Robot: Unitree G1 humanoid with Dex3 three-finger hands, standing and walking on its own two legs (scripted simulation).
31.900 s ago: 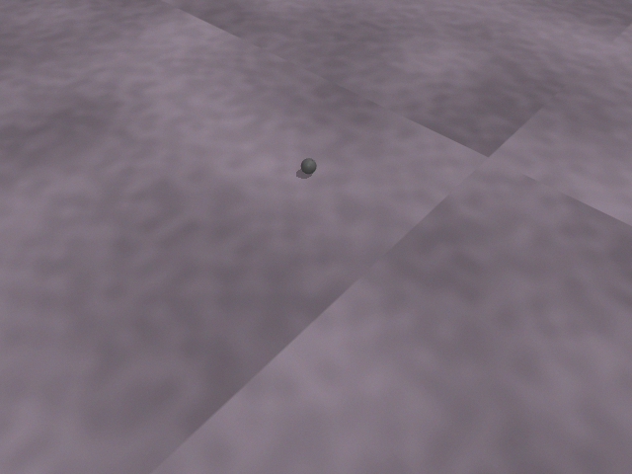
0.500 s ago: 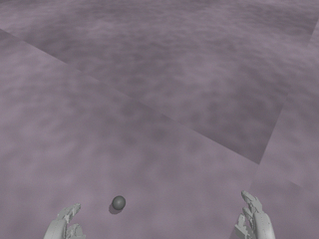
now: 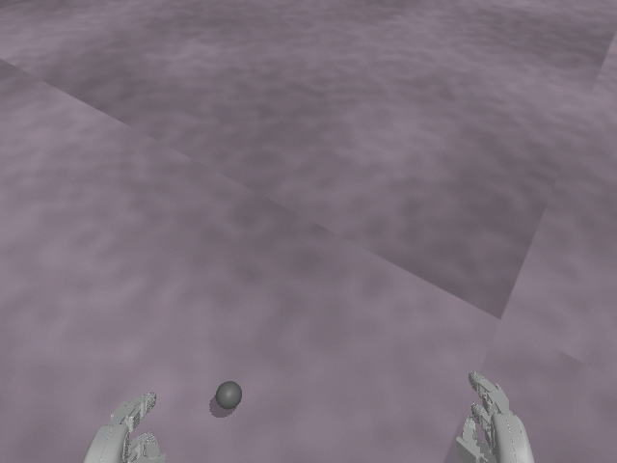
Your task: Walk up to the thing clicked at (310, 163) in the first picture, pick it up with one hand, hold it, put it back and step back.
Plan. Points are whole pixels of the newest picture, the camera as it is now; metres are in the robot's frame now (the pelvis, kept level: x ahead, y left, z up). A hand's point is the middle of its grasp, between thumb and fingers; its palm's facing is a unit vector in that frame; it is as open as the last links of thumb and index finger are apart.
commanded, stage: home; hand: left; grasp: from above
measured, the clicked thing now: (228, 395) +0.45 +0.21 -0.68
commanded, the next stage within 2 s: stand in 0.24 s
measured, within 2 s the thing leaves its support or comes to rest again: neither
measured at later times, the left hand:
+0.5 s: hand out of the picture +0.15 +0.21 -0.08, palm faces +0.02 -0.95 -0.32, open 7.4 cm
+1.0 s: hand out of the picture +0.02 +0.24 -0.11, palm faces +0.06 -0.95 -0.31, open 7.4 cm
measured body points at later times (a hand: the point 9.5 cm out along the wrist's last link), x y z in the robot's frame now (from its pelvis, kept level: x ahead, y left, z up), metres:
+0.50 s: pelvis -0.01 +0.00 +0.02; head +0.01 +0.01 +0.47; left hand +0.15 +0.26 -0.06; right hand +0.13 -0.26 -0.09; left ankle +0.00 +0.12 -0.68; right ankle +0.00 -0.13 -0.68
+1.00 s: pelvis -0.01 +0.00 +0.06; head -0.02 +0.01 +0.51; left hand +0.02 +0.29 -0.08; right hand +0.07 -0.27 -0.08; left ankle +0.00 +0.12 -0.68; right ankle +0.00 -0.13 -0.68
